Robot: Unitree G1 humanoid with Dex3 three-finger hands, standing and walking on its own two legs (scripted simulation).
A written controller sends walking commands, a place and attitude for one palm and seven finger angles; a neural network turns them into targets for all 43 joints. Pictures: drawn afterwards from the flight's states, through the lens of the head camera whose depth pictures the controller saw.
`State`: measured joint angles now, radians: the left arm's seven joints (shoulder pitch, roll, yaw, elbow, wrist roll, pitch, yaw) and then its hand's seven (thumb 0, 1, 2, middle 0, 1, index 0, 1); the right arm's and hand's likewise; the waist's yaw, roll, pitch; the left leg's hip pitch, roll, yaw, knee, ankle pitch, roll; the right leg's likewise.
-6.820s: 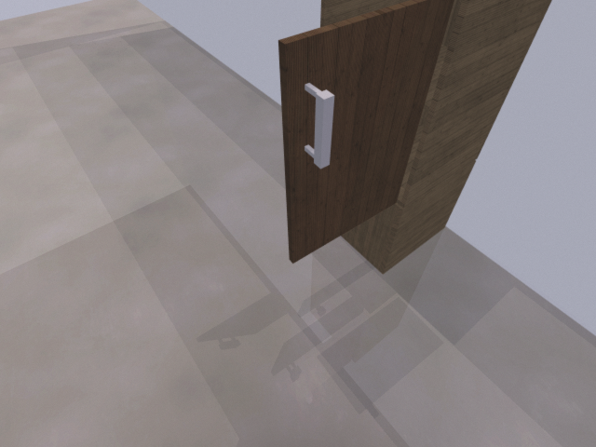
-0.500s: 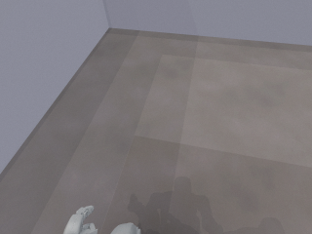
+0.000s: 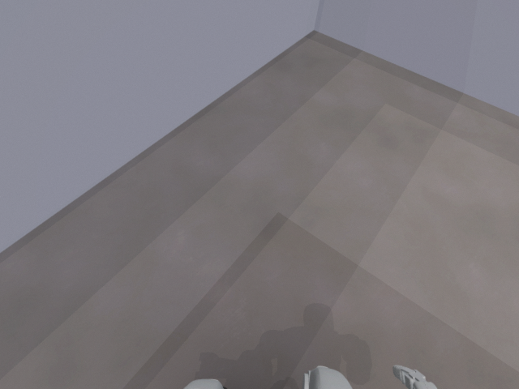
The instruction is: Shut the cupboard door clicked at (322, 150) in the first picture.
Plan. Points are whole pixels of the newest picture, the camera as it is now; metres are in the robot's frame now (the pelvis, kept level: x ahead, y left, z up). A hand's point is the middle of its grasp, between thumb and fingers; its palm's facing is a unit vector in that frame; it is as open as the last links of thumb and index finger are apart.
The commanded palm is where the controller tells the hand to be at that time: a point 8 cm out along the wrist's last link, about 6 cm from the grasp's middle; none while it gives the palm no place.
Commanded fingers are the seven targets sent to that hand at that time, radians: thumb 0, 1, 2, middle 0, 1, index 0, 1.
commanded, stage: walk to a spot facing it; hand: left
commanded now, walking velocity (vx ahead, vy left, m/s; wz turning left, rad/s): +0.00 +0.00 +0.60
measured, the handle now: out of the picture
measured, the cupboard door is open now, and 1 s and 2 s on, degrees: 87 87 87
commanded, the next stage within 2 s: none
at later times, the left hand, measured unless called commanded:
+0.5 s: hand out of the picture +0.03 +0.15 -0.15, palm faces +0.32 -0.91 -0.24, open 7.3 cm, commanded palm none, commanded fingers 0.00 0.90 0.90 -0.20 -0.30 -0.20 -0.30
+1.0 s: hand out of the picture +0.00 +0.18 -0.15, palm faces +0.57 -0.78 -0.28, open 7.4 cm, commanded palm none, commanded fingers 0.00 0.90 0.90 -0.20 -0.30 -0.20 -0.30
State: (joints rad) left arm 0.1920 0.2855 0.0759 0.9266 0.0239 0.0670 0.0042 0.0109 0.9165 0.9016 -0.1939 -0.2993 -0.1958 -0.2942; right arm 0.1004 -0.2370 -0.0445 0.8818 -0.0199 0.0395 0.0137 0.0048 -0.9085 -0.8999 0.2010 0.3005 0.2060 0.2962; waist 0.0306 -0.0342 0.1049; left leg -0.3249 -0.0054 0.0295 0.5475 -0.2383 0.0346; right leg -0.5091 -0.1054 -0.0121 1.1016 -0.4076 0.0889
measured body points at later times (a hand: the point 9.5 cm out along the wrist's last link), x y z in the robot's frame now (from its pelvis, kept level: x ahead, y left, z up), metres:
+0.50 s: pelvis +0.01 -0.06 +0.01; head +0.07 -0.05 +0.45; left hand +0.02 +0.19 -0.13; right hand +0.16 -0.29 -0.14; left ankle -0.03 +0.07 -0.68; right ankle +0.02 -0.16 -0.73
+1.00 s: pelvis +0.02 -0.07 +0.00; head +0.07 -0.04 +0.45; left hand -0.03 +0.22 -0.13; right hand +0.22 -0.24 -0.15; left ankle -0.03 +0.06 -0.73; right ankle +0.10 -0.17 -0.72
